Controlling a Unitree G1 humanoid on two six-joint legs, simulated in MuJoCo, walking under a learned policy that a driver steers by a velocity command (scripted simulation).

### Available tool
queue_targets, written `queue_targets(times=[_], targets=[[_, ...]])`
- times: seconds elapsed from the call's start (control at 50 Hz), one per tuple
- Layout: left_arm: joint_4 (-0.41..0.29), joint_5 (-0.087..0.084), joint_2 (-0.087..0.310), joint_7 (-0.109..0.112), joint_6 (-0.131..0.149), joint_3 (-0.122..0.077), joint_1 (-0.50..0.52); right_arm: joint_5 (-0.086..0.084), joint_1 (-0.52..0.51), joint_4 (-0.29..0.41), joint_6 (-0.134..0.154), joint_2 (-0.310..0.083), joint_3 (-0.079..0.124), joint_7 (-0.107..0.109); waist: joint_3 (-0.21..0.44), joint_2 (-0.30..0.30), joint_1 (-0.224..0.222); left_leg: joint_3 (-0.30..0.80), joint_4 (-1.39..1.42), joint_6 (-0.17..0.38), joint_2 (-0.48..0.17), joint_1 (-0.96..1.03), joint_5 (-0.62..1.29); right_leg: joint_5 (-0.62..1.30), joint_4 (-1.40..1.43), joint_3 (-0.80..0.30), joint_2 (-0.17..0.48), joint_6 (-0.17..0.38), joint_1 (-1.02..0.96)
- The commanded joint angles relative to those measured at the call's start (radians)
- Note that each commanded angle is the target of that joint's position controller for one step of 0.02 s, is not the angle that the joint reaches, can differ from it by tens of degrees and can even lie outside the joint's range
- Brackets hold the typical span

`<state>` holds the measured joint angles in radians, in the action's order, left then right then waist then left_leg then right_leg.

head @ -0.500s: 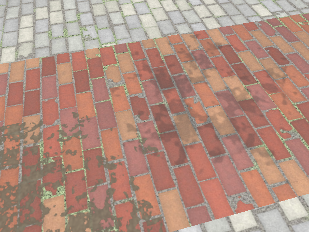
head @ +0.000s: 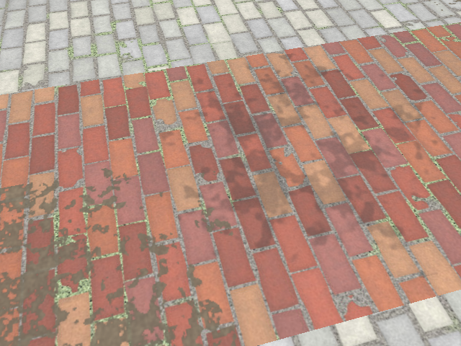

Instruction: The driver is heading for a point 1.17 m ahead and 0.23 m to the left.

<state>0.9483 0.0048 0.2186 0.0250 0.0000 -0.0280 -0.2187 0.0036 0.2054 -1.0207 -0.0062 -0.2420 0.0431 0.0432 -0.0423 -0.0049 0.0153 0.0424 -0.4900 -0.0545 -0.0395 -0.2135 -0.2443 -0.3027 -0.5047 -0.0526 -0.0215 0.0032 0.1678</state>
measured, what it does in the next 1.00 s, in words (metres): stands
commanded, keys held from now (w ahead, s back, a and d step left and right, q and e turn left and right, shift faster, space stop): no key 0.78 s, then w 0.22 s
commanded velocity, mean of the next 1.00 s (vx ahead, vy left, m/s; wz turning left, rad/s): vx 0.04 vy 0.00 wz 0.00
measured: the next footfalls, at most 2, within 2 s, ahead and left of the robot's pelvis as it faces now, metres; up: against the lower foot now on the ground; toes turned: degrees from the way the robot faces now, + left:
right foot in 1.46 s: +0.42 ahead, -0.10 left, +0.00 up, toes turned -1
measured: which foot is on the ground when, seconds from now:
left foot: down 0.00-1.00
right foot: down 0.00-1.00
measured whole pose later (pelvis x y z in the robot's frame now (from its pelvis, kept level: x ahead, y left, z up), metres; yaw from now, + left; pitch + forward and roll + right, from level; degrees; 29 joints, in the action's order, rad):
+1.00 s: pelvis +0.03 +0.03 -0.01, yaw +1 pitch +0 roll +0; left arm 1.08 -0.03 0.20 0.03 0.03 -0.03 -0.39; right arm -0.02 0.34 -1.10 0.06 -0.19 0.02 0.02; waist 0.02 0.01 -0.01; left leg -0.01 -0.67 0.05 0.00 -0.28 -0.43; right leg -0.40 -0.57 -0.06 0.01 0.01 0.18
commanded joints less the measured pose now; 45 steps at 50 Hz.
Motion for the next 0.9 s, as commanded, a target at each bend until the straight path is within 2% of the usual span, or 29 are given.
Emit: queue_targets(times=[0.02,0.36,0.78,0.8,0.82,0.86,0.9], targets=[[-0.016,-0.001,0.106,0.004,0.009,-0.019,-0.018,-0.001,0.014,0.016,0.008,-0.106,0.018,0.005,0.012,0.013,-0.004,-0.013,0.057,0.016,0.005,0.038,0.137,0.163,0.112,-0.028,0.037,0.017,0.06],[0.078,-0.005,0.091,0.011,0.006,-0.004,-0.067,-0.003,0.059,-0.053,0.005,-0.074,0.002,0.009,-0.007,0.004,-0.008,-0.022,0.062,0.024,0.015,0.027,0.124,0.143,0.117,-0.005,0.024,0.009,0.07],[0.127,-0.007,0.061,0.016,0.005,0.01,-0.134,-0.005,0.111,-0.076,0.005,-0.044,-0.013,0.008,-0.023,0.001,-0.012,-0.024,0.059,0.035,0.024,0.006,0.107,0.123,0.109,0.012,0.018,-0.001,0.084],[0.138,-0.006,0.049,0.016,0.004,0.013,-0.154,-0.005,0.13,-0.086,0.004,-0.031,-0.017,0.008,0.001,0.005,-0.012,-0.037,0.06,0.036,0.036,0.016,0.014,0.025,0.116,0.021,0.01,0.002,0.076],[0.14,-0.012,0.058,0.02,0.001,0.01,-0.159,-0.009,0.134,-0.088,0.002,-0.032,-0.015,0.011,-0.013,0.013,-0.013,-0.057,0.039,0.044,0.058,-0.002,-0.132,-0.134,0.116,0.024,-0.001,0.014,0.093],[0.124,-0.02,0.092,0.025,0.002,-0.002,-0.156,-0.015,0.123,-0.075,0.007,-0.047,-0.009,0.013,-0.088,0.035,-0.019,-0.062,0.0,0.072,0.073,-0.1,-0.395,-0.43,0.132,-0.02,0.021,0.059,0.167],[0.117,-0.029,0.108,0.02,0.02,-0.009,-0.186,-0.017,0.104,-0.054,0.033,-0.023,-0.014,0.005,-0.133,0.074,-0.034,-0.053,-0.055,0.088,0.062,-0.174,-0.375,-0.503,0.177,-0.127,0.094,0.107,0.171]])
Over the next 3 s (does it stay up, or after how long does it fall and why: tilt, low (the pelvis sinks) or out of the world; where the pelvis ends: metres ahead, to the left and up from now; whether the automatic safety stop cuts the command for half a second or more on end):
stays up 1.07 0.19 -0.01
